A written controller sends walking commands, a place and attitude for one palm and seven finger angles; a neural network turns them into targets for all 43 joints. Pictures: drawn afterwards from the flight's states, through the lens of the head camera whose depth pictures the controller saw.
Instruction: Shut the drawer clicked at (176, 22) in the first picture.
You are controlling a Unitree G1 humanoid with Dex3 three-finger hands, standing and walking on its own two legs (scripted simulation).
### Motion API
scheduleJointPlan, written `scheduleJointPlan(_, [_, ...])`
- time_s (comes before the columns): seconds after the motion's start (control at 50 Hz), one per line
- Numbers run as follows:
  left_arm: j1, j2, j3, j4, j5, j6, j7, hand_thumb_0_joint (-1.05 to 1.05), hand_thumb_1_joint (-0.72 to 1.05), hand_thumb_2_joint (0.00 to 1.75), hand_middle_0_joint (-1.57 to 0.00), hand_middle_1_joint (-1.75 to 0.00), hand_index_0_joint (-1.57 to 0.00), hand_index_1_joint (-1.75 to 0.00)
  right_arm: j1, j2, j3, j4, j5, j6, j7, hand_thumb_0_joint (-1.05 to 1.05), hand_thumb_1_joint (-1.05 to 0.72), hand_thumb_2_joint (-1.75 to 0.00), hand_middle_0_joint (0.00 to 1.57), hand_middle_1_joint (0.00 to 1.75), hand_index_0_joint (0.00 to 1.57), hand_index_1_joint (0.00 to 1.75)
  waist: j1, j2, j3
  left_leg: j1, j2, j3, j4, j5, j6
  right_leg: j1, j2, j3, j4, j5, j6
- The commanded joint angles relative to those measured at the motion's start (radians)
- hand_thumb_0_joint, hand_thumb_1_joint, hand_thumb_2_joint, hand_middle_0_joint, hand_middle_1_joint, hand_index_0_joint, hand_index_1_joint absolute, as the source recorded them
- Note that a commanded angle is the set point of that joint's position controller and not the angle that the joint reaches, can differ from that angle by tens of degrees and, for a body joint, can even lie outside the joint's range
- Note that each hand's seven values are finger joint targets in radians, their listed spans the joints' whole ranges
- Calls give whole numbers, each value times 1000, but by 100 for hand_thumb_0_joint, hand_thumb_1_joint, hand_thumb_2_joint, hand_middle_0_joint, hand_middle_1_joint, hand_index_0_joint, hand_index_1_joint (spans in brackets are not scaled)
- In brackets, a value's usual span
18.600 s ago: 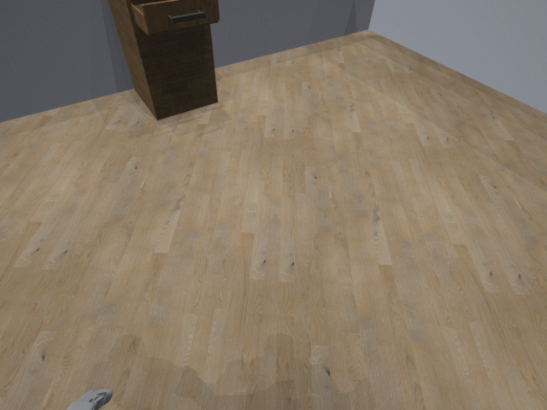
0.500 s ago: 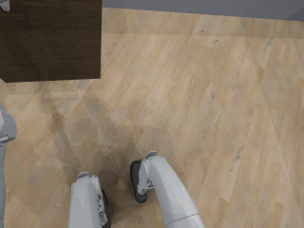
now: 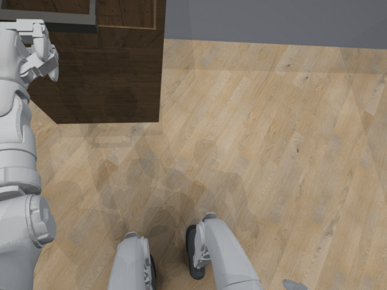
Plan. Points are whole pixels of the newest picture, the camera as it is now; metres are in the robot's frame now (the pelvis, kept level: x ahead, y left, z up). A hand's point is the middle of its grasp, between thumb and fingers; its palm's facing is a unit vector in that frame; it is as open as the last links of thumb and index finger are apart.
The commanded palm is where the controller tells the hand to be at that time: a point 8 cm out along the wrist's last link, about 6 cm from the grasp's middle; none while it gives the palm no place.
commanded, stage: draw the hand back to the body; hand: left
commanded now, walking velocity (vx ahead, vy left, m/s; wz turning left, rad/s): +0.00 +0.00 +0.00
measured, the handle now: (47, 11) +0.64 +0.22 +0.01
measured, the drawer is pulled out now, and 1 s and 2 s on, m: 0.00 0.00 0.00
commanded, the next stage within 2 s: step back with the hand held close in 1.24 s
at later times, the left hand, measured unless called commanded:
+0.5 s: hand out of the picture +0.35 +0.21 +0.15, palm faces +0.08 -0.97 -0.22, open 3.2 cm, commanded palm +0.32 +0.26 +0.18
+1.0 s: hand out of the picture +0.22 +0.24 +0.28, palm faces +0.39 -0.84 -0.38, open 3.2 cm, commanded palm +0.16 +0.28 +0.30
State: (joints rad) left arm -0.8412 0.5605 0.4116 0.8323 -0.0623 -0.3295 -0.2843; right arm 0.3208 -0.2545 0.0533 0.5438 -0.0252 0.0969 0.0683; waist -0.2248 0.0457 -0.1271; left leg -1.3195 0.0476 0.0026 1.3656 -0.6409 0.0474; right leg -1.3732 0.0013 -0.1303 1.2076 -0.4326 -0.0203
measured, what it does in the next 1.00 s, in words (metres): rises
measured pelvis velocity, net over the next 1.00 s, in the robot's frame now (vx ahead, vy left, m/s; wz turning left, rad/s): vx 0.04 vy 0.00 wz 0.06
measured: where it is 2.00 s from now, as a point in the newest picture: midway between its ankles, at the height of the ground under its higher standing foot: (172, 276)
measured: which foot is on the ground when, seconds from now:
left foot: down 0.00-1.00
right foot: down 0.00-1.00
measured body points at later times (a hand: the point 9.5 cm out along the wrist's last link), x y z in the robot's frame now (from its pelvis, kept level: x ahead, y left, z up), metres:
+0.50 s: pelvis +0.04 +0.00 +0.10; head +0.09 +0.01 +0.55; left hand +0.34 +0.26 +0.16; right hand +0.20 -0.23 +0.01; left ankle -0.02 +0.08 -0.60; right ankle +0.06 -0.12 -0.60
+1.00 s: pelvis +0.04 +0.00 +0.13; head +0.02 -0.02 +0.58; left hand +0.20 +0.28 +0.30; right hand +0.24 -0.20 +0.05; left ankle -0.02 +0.08 -0.61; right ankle +0.06 -0.12 -0.61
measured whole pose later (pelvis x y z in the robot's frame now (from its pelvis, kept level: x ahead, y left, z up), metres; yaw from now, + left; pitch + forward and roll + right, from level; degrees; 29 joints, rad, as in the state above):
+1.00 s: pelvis +0.04 +0.00 +0.13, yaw +3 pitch -3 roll -1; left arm 0.45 0.35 0.24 -0.39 -0.06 -0.06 0.08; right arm 0.21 -0.23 0.05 0.58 0.01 -0.08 -0.07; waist 0.06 0.07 -0.01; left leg -0.07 -0.01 0.01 0.45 -0.34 0.04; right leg -0.17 0.00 -0.08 0.43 -0.21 -0.01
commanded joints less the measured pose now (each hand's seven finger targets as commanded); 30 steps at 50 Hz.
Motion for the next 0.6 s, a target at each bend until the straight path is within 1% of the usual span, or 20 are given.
scheduleJointPlan(0.0, [-86, 129, -27, -466, -105, 20, -10, 0, 90, 90, -140, -160, -140, -160, 182, -199, -87, -93, 40, -17, -1, 0, -90, -90, 20, 30, 20, 30, 73, 205, -802, 692, -2, -113, -261, 947, -50, 630, 40, 66, -178, 537, -4])
scheduleJointPlan(0.02, [-70, 119, -31, -511, -121, 38, 2, 0, 90, 90, -140, -160, -140, -160, 167, -197, -86, -96, 48, -24, -7, 0, -90, -90, 20, 30, 20, 30, 64, 152, -748, 660, -5, -110, -291, 877, -41, 667, 40, 66, -201, 521, 1])
scheduleJointPlan(0.06, [-25, 90, -36, -570, -145, 46, 38, 0, 90, 90, -140, -160, -140, -160, 140, -185, -83, -101, 57, -46, -22, 0, -90, -90, 20, 30, 20, 30, 67, 107, -658, 610, -20, -76, -338, 732, -26, 736, 39, 81, -248, 493, 5])
scheduleJointPlan(0.08, [0, 87, -30, -606, -150, 34, 59, 0, 90, 90, -140, -160, -140, -160, 126, -178, -80, -101, 55, -59, -30, 0, -90, -90, 20, 30, 20, 30, 78, 135, -637, 613, -26, -61, -350, 709, -26, 754, 36, 89, -259, 492, 0])
scheduleJointPlan(0.1, [52, 80, -24, -578, -151, 26, 76, 0, 90, 90, -140, -160, -140, -160, 128, -173, -78, -94, 53, -67, -36, 0, -90, -90, 20, 30, 20, 30, 85, 116, -589, 611, -28, -51, -374, 686, -30, 774, 37, 88, -275, 478, 1])
scheduleJointPlan(0.12, [90, 53, -40, -540, -150, 15, 89, 0, 90, 90, -140, -160, -140, -160, 124, -166, -74, -87, 52, -74, -42, 0, -90, -90, 20, 30, 20, 30, 85, 87, -513, 596, -28, -45, -394, 667, -31, 778, 36, 84, -288, 467, 3])
scheduleJointPlan(0.16, [156, -3, -81, -498, -144, -2, 97, 0, 90, 90, -140, -160, -140, -160, 119, -161, -75, -84, 52, -88, -49, 0, -90, -90, 20, 30, 20, 30, 87, 39, -418, 581, -32, -35, -430, 642, -29, 806, 34, 83, -307, 463, 5])
scheduleJointPlan(0.18, [181, -18, -108, -511, -138, -13, 90, 0, 90, 90, -140, -160, -140, -160, 113, -161, -76, -90, 53, -92, -52, 0, -90, -90, 20, 30, 20, 30, 99, 90, -404, 619, -33, -32, -443, 684, -31, 809, 31, 84, -315, 474, 1])
scheduleJointPlan(0.22, [259, -55, -148, -513, -136, -13, 62, 0, 90, 90, -140, -160, -140, -160, 97, -155, -76, -102, 56, -95, -50, 0, -90, -90, 20, 30, 20, 30, 119, 116, -386, 684, -31, -28, -472, 736, -40, 830, 29, 81, -338, 479, 0])
scheduleJointPlan(0.26, [334, -66, -157, -532, -149, -4, 32, 0, 90, 90, -140, -160, -140, -160, 74, -155, -79, -122, 63, -97, -54, 0, -90, -90, 20, 30, 20, 30, 128, 63, -370, 706, -29, -26, -498, 741, -36, 882, 28, 80, -363, 497, 1])
scheduleJointPlan(0.28, [362, -84, -180, -562, -158, -1, 14, 0, 90, 90, -140, -160, -140, -160, 58, -154, -79, -137, 68, -100, -57, 0, -90, -90, 20, 30, 20, 30, 134, 84, -362, 728, -31, -26, -509, 755, -35, 889, 24, 80, -373, 499, -3])
scheduleJointPlan(0.3, [386, -89, -175, -563, -169, 8, 3, 0, 90, 90, -140, -160, -140, -160, 43, -152, -77, -142, 73, -103, -61, 0, -90, -90, 20, 30, 20, 30, 138, 60, -341, 739, -28, -29, -525, 744, -38, 897, 23, 76, -383, 490, -1])
scheduleJointPlan(0.34, [416, -47, -123, -633, -199, 15, -3, 0, 90, 90, -140, -160, -140, -160, 12, -153, -77, -161, 76, -112, -70, 0, -90, -90, 20, 30, 20, 30, 156, 22, -342, 750, -32, -32, -552, 712, -39, 953, 21, 74, -401, 487, -2])
scheduleJointPlan(0.36, [456, 50, -132, -710, -57, 62, 131, 0, 90, 90, -140, -160, -140, -160, -65, -135, -89, -179, 74, -85, -85, 0, -90, -90, 20, 30, 20, 30, 211, 32, -396, 821, -42, -22, -602, 732, -36, 1032, -11, 115, -448, 444, -13])
scheduleJointPlan(0.38, [500, -2, -147, -777, -55, 92, 201, 0, 90, 90, -140, -160, -140, -160, -73, -121, -84, -196, 69, -84, -99, 0, -90, -90, 20, 30, 20, 30, 203, 51, -355, 855, -38, -27, -633, 736, -46, 1024, -10, 107, -469, 436, -15])
scheduleJointPlan(0.4, [540, -35, -165, -827, -50, 113, 235, 0, 90, 90, -140, -160, -140, -160, -76, -115, -81, -205, 68, -89, -106, 0, -90, -90, 20, 30, 20, 30, 200, 68, -331, 878, -32, -39, -653, 750, -61, 1014, -11, 100, -481, 423, -12])
scheduleJointPlan(0.42, [590, -79, -205, -833, -39, 137, 263, 0, 90, 90, -140, -160, -140, -160, -89, -109, -76, -202, 69, -89, -112, 0, -90, -90, 20, 30, 20, 30, 200, 85, -288, 900, -26, -36, -673, 744, -59, 1015, -16, 98, -501, 409, -11])
scheduleJointPlan(0.48, [616, -39, -184, -945, -20, 173, 336, 0, 90, 90, -140, -160, -140, -160, -119, -109, -67, -202, 66, -97, -136, 0, -90, -90, 20, 30, 20, 30, 201, -1, -242, 922, -22, -39, -726, 685, -41, 1097, -16, 100, -554, 411, -9])
scheduleJointPlan(0.54, [637, -76, -215, -999, -3, 193, 373, 0, 90, 90, -140, -160, -140, -160, -153, -101, -56, -189, 67, -115, -153, 0, -90, -90, 20, 30, 20, 30, 205, 17, -162, 977, -19, -46, -801, 612, -42, 1118, -19, 95, -609, 353, -10])
scheduleJointPlan(0.58, [661, -75, -217, -1028, 0, 203, 385, 0, 90, 90, -140, -160, -140, -160, -170, -103, -50, -175, 64, -130, -161, 0, -90, -90, 20, 30, 20, 30, 211, 19, -113, 1002, -21, -50, -839, 571, -38, 1141, -17, 94, -647, 324, -14])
